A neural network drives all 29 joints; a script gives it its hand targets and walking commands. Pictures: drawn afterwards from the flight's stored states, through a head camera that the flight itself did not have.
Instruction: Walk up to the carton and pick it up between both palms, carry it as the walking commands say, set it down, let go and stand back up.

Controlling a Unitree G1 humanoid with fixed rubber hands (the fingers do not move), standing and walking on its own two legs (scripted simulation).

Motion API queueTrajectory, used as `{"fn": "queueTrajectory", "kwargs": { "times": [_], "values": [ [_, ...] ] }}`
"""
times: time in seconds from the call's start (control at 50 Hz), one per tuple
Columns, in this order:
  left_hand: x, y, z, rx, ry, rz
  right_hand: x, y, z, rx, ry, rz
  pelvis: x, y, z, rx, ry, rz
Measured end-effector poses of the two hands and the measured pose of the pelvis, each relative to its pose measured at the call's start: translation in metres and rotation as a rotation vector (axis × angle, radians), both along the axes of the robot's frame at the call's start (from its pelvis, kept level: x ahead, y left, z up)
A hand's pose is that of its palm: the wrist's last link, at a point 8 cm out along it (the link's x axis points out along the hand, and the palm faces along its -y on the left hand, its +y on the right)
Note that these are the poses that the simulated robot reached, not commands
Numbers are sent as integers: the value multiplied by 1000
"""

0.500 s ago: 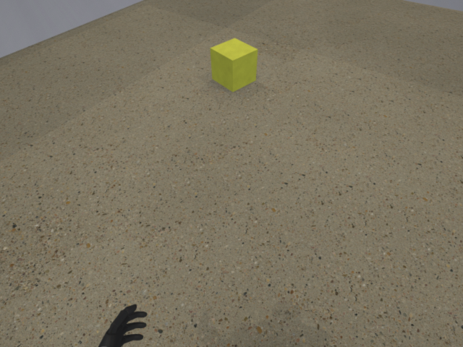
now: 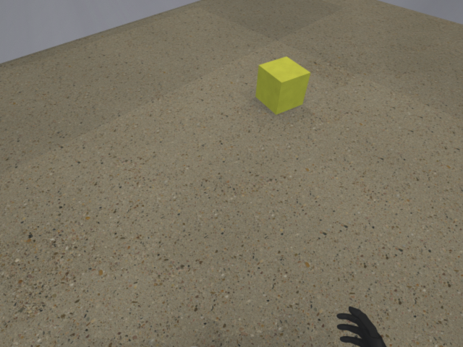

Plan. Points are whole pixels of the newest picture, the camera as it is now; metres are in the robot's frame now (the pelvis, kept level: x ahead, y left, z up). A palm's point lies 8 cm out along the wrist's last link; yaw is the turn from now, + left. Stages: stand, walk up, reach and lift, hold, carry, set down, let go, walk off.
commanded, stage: walk up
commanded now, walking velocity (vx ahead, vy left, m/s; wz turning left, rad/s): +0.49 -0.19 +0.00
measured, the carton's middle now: (281, 85) +1.87 -0.15 -0.63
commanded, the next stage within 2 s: none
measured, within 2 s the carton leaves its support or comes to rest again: neither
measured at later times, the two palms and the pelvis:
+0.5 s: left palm (187, 223) +0.40 +0.16 -0.11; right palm out of the picture +0.09 -0.27 -0.10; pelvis +0.22 -0.04 +0.02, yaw +1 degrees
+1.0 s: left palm (178, 244) +0.35 +0.17 -0.11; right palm (358, 166) +0.63 -0.27 -0.10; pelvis +0.46 -0.05 +0.02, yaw +1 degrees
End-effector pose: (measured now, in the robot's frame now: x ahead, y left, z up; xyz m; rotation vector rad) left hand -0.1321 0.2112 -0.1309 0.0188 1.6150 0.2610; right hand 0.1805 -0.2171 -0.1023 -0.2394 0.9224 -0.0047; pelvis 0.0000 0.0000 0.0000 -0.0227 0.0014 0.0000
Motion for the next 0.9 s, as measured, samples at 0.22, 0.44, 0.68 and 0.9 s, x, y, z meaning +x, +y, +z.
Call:
{"fn": "queueTrajectory", "kwargs": {
  "times": [0.22,0.44,0.68,0.9],
  "values": [
    [252,52,0,-1,-304,-186,-107,-27,16,-124,395,-258,95,14,25,-26,-8,4],
    [475,-23,21,-78,-567,-319,-118,-33,15,-56,608,-397,191,-24,23,-6,-7,15],
    [522,-48,25,105,-465,-235,118,-116,-29,-14,412,-222,310,-83,12,25,2,16],
    [451,-49,39,96,-135,-44,360,-89,-3,56,140,-72,409,-71,27,44,-27,8]
  ]
}}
